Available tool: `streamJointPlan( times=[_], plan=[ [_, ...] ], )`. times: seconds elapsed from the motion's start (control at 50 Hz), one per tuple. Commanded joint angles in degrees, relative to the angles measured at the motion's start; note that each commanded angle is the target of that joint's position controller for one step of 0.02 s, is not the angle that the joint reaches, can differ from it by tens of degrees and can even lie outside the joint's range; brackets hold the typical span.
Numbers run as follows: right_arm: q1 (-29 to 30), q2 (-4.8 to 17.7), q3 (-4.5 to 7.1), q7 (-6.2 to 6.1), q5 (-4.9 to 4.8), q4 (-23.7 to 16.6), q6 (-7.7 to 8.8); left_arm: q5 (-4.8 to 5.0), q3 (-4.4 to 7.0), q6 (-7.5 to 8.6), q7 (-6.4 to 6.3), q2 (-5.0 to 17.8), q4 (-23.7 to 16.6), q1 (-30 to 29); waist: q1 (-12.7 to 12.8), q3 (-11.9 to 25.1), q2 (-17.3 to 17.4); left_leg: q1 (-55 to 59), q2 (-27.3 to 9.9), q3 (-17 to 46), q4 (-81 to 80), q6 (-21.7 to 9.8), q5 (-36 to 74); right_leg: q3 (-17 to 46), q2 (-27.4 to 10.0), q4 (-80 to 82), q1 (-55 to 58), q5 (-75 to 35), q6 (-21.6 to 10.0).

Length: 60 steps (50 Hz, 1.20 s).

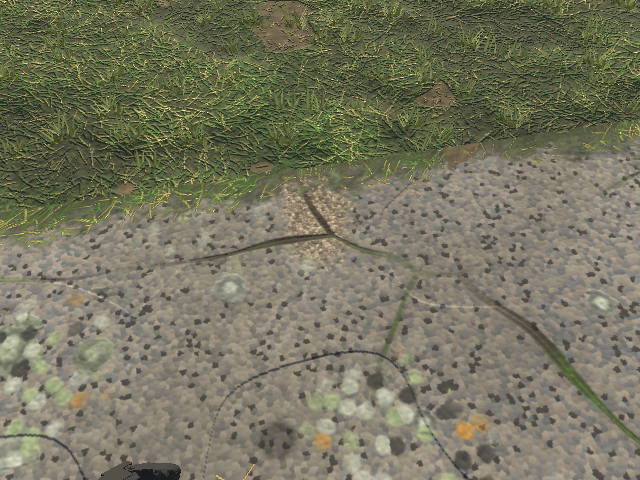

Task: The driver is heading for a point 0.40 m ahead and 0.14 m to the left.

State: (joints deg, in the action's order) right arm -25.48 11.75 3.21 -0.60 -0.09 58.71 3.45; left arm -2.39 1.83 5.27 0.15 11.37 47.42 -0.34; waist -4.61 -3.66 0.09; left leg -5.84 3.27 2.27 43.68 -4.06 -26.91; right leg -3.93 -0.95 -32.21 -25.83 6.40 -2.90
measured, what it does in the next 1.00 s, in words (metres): walks ahead, turning left: left foot, then right foot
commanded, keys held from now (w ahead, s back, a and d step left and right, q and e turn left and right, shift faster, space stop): q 0.78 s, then no key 0.22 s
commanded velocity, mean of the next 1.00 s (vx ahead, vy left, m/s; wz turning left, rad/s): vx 0.10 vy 0.00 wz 0.52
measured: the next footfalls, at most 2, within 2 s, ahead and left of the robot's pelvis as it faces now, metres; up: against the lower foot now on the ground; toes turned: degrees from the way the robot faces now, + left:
left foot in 0.42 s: +0.20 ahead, +0.12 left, +0.00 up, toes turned +19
right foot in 0.92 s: +0.23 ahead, -0.07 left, +0.00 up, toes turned +32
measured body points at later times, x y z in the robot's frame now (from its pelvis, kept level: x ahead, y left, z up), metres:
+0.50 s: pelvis +0.12 +0.02 +0.00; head +0.15 +0.05 +0.45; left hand +0.12 +0.30 -0.14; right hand +0.34 -0.18 -0.10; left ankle +0.16 +0.11 -0.72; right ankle +0.10 -0.11 -0.68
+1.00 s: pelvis +0.15 +0.00 +0.02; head +0.18 -0.01 +0.46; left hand +0.10 +0.28 -0.09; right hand +0.38 -0.18 -0.12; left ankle +0.14 +0.10 -0.70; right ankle +0.20 -0.09 -0.72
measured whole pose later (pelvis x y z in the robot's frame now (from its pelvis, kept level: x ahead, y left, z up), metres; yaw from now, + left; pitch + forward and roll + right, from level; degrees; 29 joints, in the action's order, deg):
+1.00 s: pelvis +0.15 +0.00 +0.02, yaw +31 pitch +1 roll +1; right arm -11.4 15.9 4.5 0.2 1.1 44.7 -2.9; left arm -1.5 2.0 -1.1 -2.0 13.8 43.8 13.2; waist -0.3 -1.6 2.6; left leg -24.1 8.8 8.4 41.3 -1.6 -21.7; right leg 0.5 1.3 -27.6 -13.7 14.2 -2.2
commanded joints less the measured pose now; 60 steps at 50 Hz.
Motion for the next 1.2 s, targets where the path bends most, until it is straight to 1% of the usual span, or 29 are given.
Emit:
streamJointPlan(
  times=[0.02, 0.04, 0.08, 0.16, 0.26, 0.38, 0.4, 0.42, 0.44, 0.46, 0.48, 0.52, 0.54, 0.56, 0.62, 0.72, 0.78, 0.86, 0.9, 0.92, 0.94, 0.96, 0.98, 1.0, 1.02, 1.04, 1.08, 1.16, 1.2],
  plan=[
    [-1.6, 6.5, 1.95, -0.63, -0.04, -5.0, -0.19, 0.48, 2.99, -0.75, -0.92, 10.1, 0.3, 15.2, 5.9, 13.3, -4.8, -28.0, -2.5, 1.4, 29.6, -1.1, -0.3, 29.7, -24.2, 12.9, 32.3, -10.3, -9.8],
    [0.7, 5.0, 1.79, -0.38, 0.41, -5.1, -0.52, 0.82, 2.1, -0.44, -0.87, 6.8, 0.2, 12.8, 5.2, 8.0, -2.1, -27.1, -4.3, 0.9, 28.0, -0.3, 2.2, 20.7, -21.3, 13.3, 25.4, -19.9, -8.7],
    [1.6, 4.1, 2.23, 0.33, 1.67, -5.6, -2.09, 1.2, 1.33, -0.01, -1.39, 4.6, 0.9, 12.2, 3.1, 5.2, -5.6, -24.2, -6.2, 0.2, 24.3, 1.1, 4.1, 10.2, -16.8, 14.5, 18.5, -27.9, -6.2],
    [4.2, 3.3, 2.32, 1.26, 1.8, -7.9, -4.51, 1.4, 1.8, 0.77, -1.45, 7.0, 1.2, 13.5, 1.5, 6.1, -6.7, -24.5, -5.3, -1.6, 21.4, 2.7, 9.3, 2.6, -16.5, 15.5, 16.1, -34.7, -7.3],
    [12.9, 2.6, 0.93, 2.85, 1.75, -12.4, -5.11, 1.49, 2.15, -0.38, -1.7, 8.3, 0.9, 12.8, 2.8, 5.1, -7.8, -20.0, -5.7, -5.5, 3.9, 2.7, 19.8, -5.9, -14.6, 15.0, 13.8, -29.5, -6.4],
    [16.7, 5.7, 1.55, 3.06, 2.09, -16.1, -5.21, 1.53, 3.76, -2.76, -1.4, 11.8, 0.8, 15.3, 4.9, 5.2, -7.5, -16.1, -4.4, -7.1, -7.1, 0.2, 11.4, -5.5, -18.5, 6.5, 18.7, -21.2, -4.6],
    [15.2, 5.8, 1.68, 2.89, 2.24, -16.0, -4.69, 1.55, 3.91, -3.54, -1.53, 11.9, 0.8, 15.4, 4.0, 5.8, -6.0, -13.0, -3.6, -7.4, -11.6, -0.6, 13.0, -6.5, -18.0, 1.5, 18.4, -18.9, -3.3],
    [11.7, 7.4, 2.23, 2.4, 2.63, -15.1, -3.73, 1.09, 4.0, -4.29, -1.46, 11.7, 1.3, 18.1, 2.7, 8.5, -0.7, -6.3, -3.6, -4.7, -17.2, -2.0, 19.4, -8.1, -15.5, -7.7, 16.3, -13.7, -0.7],
    [8.3, 14.6, 3.91, 1.51, 3.11, -15.5, -2.82, 0.79, 3.47, -4.87, -1.21, 9.4, -0.8, 20.4, 2.5, 11.6, 12.5, 2.2, -17.2, 12.8, -20.4, -5.7, 40.1, -10.8, -10.2, -24.0, 6.2, 7.4, 2.9],
    [6.6, 19.4, 5.28, 1.19, 1.0, -15.7, -3.55, 1.21, 2.69, -5.93, -1.25, 6.9, -4.2, 18.2, 1.8, 15.1, 17.7, 7.2, -26.7, 29.1, -22.7, -16.6, 52.2, -4.9, 0.7, -34.5, -7.2, 35.3, 5.3],
    [5.1, 17.0, 5.05, 1.03, -0.05, -15.5, -4.21, 0.59, 2.82, -6.81, -1.41, 8.7, -3.9, 14.3, 0.0, 14.6, 6.8, 6.1, -24.6, 25.0, -23.9, -16.6, 43.9, 2.4, -1.7, -38.7, -8.9, 32.0, 5.5],
    [12.8, 12.0, 3.39, 0.29, 0.67, -16.3, -5.27, 1.7, 2.74, -6.64, -1.49, 7.7, -4.1, 11.8, 3.5, 5.9, 4.3, -3.2, -17.5, 16.8, -26.4, -12.2, 31.4, 4.8, -3.4, -34.6, -9.1, 21.8, 4.9],
    [15.4, 10.4, 2.94, 0.0, 0.28, -17.1, -5.44, 0.9, 2.99, -6.67, -1.57, 8.5, -4.0, 12.2, 4.7, 4.8, 5.7, -5.6, -14.9, 14.5, -27.0, -10.2, 29.0, 5.1, -3.7, -32.1, -7.5, 18.7, 4.7],
    [16.7, 9.3, 2.56, 0.01, 0.51, -17.7, -5.4, 0.19, 3.08, -6.98, -1.52, 8.8, -3.4, 13.8, 5.3, 5.8, 6.3, -6.7, -13.4, 13.2, -26.9, -9.7, 30.5, 4.5, -2.8, -32.4, -5.5, 16.9, 4.6],
    [14.9, 11.3, 3.05, 0.64, 0.72, -17.6, -4.54, 0.72, 2.86, -7.73, -1.36, 7.6, -3.6, 14.6, 5.4, 8.2, 3.8, -6.2, -12.5, 13.9, -26.5, -9.8, 31.3, 5.3, -1.5, -29.6, -3.9, 16.1, 5.0],
    [12.6, 12.6, 3.56, 0.82, 1.18, -17.7, -5.03, 1.07, 2.59, -8.02, -1.74, 7.8, -5.9, 10.6, 3.3, 7.0, 6.3, -5.7, -12.2, 19.6, -28.4, -10.1, 16.3, 6.4, -0.2, -20.7, -4.4, 16.5, 5.5],
    [12.4, 13.1, 3.86, 1.13, 1.49, -17.9, -5.34, 1.5, 2.37, -7.55, -1.92, 7.8, -7.0, 9.6, 2.7, 7.0, 6.4, -6.4, -11.8, 22.2, -27.8, -9.8, 14.8, 6.6, 1.1, -15.8, -1.4, 17.2, 4.9],
    [14.0, 12.2, 3.51, 1.4, 1.66, -18.0, -5.64, 2.26, 2.06, -6.72, -2.29, 7.7, -6.6, 13.6, 3.7, 8.2, 7.7, -8.2, -11.3, 23.2, -25.9, -7.8, 20.5, 4.9, 3.0, -6.1, 7.7, 17.6, 2.7],
    [14.9, 11.6, 3.18, 1.02, 0.74, -17.7, -6.05, 2.05, 1.81, -6.15, -2.57, 7.0, -5.6, 17.9, 6.2, 7.7, 6.5, -12.1, -9.0, 22.4, -23.6, -4.4, 18.5, 3.9, 3.5, 8.2, 16.4, 10.6, 0.9],
    [13.8, 9.6, 2.54, 0.65, 0.36, -17.8, -5.95, 1.27, 2.2, -5.75, -2.94, 9.5, -6.1, 17.4, 5.4, 6.6, 1.2, -15.8, -5.7, 19.7, -19.7, -1.1, 11.8, 10.4, -2.5, 15.6, 18.9, 12.2, -0.6],
    [12.0, 6.1, 1.61, 0.5, -0.21, -18.5, -5.63, 0.31, 2.81, -5.58, -3.02, 14.2, -8.0, 14.7, 3.7, 6.8, -10.5, -22.5, 2.6, 10.4, -8.7, 2.0, 2.2, 27.0, -16.6, 21.9, 21.2, 15.5, -5.0],
    [14.2, 10.1, 2.65, 0.17, 1.41, -18.5, -5.47, 0.12, 3.26, -5.63, -2.42, 15.5, -8.1, 12.3, 4.8, 3.0, -11.7, -22.1, 6.0, 4.8, 1.3, 2.8, -4.1, 31.5, -21.6, 22.1, 10.9, 8.5, -10.3],
    [13.6, 10.8, 2.99, 0.36, 1.87, -17.8, -5.46, 0.46, 2.36, -5.31, -2.17, 12.2, -8.2, 10.9, 3.2, 2.1, -7.2, -18.9, 4.2, 7.5, 7.9, 2.9, -1.9, 28.0, -19.0, 21.0, 8.3, 3.3, -11.1],
    [11.7, 10.3, 3.01, 0.71, 1.46, -16.4, -5.58, 1.04, 1.7, -5.02, -1.95, 9.9, -8.2, 7.9, 1.2, 1.6, -5.6, -17.7, 3.9, 7.4, 11.0, 3.3, 1.5, 22.2, -15.2, 19.6, 8.0, -0.6, -9.4],
    [10.2, 10.1, 2.93, 0.89, 1.31, -15.5, -5.78, 1.11, 1.55, -4.9, -1.87, 9.4, -8.6, 6.4, 0.6, 2.2, -6.7, -17.5, 4.0, 6.8, 12.9, 3.9, 3.5, 17.7, -12.0, 18.2, 9.9, -5.1, -7.8],
    [9.4, 9.7, 2.76, 1.1, 1.41, -14.8, -5.98, 1.29, 1.43, -4.73, -2.02, 9.2, -8.5, 6.7, 1.0, 3.0, -8.4, -18.1, 3.9, 6.2, 13.5, 4.5, 3.8, 15.4, -10.7, 16.8, 12.9, -10.9, -7.5],
    [10.8, 8.3, 2.0, 1.1, 1.16, -14.5, -6.17, 1.45, 1.26, -4.62, -1.96, 8.8, -7.4, 9.7, 2.9, 4.4, -7.9, -18.2, 3.1, 4.9, 9.1, 6.0, 2.7, 13.0, -9.9, 14.1, 18.4, -19.3, -7.7],
    [14.7, 6.4, 0.32, 0.42, 0.21, -14.4, -6.57, 1.22, 1.63, -5.08, -1.58, 10.4, -4.6, 14.1, 6.3, 5.9, -10.4, -11.8, 0.5, -0.3, -7.7, 6.3, 0.3, 13.1, -10.0, 10.5, 23.4, -24.3, -8.0],
    [13.2, 6.7, 0.08, -0.06, -0.28, -13.1, -6.34, 1.38, 1.95, -5.66, -1.35, 11.3, -3.5, 14.4, 5.4, 5.7, -10.4, -7.3, 0.6, -1.9, -18.8, 5.2, 7.3, 13.5, -9.5, 8.6, 23.4, -26.7, -6.9]
  ],
)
